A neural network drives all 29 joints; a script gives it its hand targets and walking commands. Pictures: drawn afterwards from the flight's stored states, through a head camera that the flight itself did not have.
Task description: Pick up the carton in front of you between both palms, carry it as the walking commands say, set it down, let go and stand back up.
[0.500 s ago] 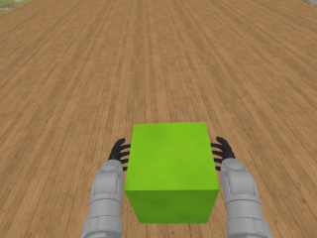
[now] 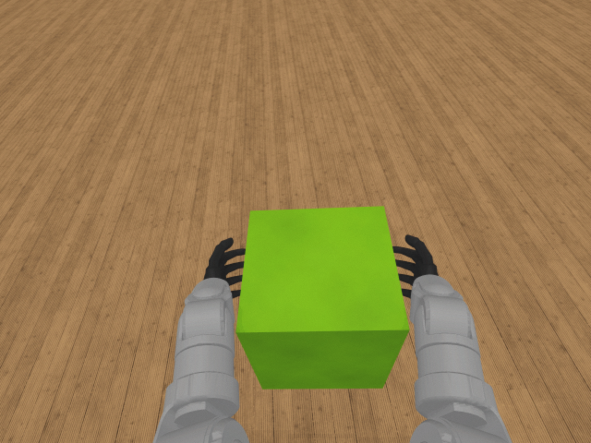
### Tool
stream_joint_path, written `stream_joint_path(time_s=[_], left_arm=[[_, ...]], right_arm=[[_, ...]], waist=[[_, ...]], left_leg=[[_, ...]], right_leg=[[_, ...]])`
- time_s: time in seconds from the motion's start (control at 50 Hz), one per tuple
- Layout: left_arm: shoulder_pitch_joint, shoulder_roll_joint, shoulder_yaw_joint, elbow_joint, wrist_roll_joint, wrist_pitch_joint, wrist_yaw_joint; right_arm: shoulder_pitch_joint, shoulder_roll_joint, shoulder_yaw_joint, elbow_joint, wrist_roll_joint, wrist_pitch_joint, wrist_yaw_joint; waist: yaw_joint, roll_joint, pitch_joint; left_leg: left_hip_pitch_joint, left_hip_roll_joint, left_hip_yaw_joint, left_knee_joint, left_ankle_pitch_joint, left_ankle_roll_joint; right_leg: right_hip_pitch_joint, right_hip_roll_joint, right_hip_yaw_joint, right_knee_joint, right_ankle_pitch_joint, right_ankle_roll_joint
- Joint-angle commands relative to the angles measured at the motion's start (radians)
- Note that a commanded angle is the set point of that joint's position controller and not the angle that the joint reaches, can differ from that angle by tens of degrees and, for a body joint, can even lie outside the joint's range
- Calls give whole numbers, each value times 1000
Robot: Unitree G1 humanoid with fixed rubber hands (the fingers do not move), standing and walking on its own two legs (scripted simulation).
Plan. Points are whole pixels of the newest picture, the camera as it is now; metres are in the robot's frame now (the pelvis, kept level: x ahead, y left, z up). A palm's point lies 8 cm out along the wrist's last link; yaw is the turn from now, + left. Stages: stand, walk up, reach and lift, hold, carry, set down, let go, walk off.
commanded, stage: set down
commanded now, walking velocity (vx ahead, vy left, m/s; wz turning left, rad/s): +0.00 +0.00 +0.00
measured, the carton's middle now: (319, 303) +0.34 +0.00 -0.06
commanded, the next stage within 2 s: none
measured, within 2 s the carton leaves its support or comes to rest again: neither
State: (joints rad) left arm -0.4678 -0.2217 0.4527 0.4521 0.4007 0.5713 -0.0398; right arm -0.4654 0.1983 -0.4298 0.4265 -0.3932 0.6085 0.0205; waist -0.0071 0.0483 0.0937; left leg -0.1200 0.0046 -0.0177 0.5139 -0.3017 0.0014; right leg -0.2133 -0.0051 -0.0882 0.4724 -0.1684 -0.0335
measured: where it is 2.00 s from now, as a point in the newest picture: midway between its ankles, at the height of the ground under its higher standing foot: outside the picture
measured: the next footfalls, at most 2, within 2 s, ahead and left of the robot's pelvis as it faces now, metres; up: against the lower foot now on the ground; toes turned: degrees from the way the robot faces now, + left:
none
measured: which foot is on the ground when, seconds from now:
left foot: down 0.00-1.00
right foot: down 0.00-1.00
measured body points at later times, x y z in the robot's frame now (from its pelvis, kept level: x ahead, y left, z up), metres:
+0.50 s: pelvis -0.04 +0.01 -0.10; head +0.19 -0.02 +0.29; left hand +0.37 +0.13 -0.18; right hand +0.39 -0.17 -0.18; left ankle -0.01 +0.13 -0.74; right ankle +0.06 -0.11 -0.74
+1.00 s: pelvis -0.06 -0.01 -0.23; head +0.22 -0.06 +0.11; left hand +0.43 +0.11 -0.33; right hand +0.43 -0.19 -0.34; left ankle -0.01 +0.13 -0.74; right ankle +0.06 -0.11 -0.74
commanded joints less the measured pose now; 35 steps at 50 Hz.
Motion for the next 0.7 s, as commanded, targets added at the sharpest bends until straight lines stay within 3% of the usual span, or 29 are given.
stream_joint_path(time_s=[0.0,0.04,0.1,0.2,0.3,0.34,0.4,0.46,0.52,0.6,0.68], left_arm=[[-493,-729,-291,124,-85,-106,-136],[-454,-678,-249,136,-54,-166,-119],[-436,-669,-264,134,-61,-278,-103],[-500,-717,-424,134,-140,-448,-71],[-593,-709,-636,8,-260,-544,-16],[-603,-690,-652,1,-277,-540,9],[-656,-717,-646,4,-276,-504,22],[-736,-765,-604,50,-259,-446,-5],[-818,-799,-539,104,-240,-388,-45],[-895,-790,-463,157,-221,-339,-81],[-961,-773,-440,175,-230,-337,-94]], right_arm=[[-516,633,294,124,90,-122,188],[-480,568,259,147,53,-185,188],[-464,546,283,172,51,-298,194],[-539,602,441,165,132,-459,197],[-636,618,610,66,241,-544,160],[-658,578,624,62,258,-544,150],[-682,569,613,81,256,-515,161],[-700,602,536,185,217,-461,187],[-761,642,459,270,182,-403,216],[-830,657,399,325,152,-348,241],[-907,677,426,310,173,-338,241]], waist=[[-17,-18,-168],[-18,-25,-198],[-16,-39,-307],[-7,-49,-604],[-29,-102,-1075],[-29,-98,-1141],[-32,-70,-1126],[-65,-25,-993],[-76,-5,-900],[-72,-17,-900],[-47,-61,-995]], left_leg=[[-360,-89,-71,-66,16,32],[-407,-96,-61,-26,70,26],[-490,-112,-57,53,154,15],[-636,-133,-51,208,259,-11],[-800,-154,-49,374,382,-39],[-835,-160,-43,425,369,-47],[-816,-170,-28,481,275,-49],[-943,-178,-13,512,50,-53],[-1074,-180,-2,551,-98,-49],[-1215,-186,14,622,-134,-44],[-1334,-199,31,710,-106,-39]], right_leg=[[166,80,149,42,30,-6],[111,89,143,86,107,-3],[41,94,146,174,236,0],[-12,98,157,344,419,-2],[34,91,173,539,681,10],[-64,100,158,584,623,21],[-309,128,122,608,374,32],[-488,134,112,627,133,20],[-608,136,102,657,-32,11],[-683,134,98,717,-67,13],[-703,131,106,798,-3,26]])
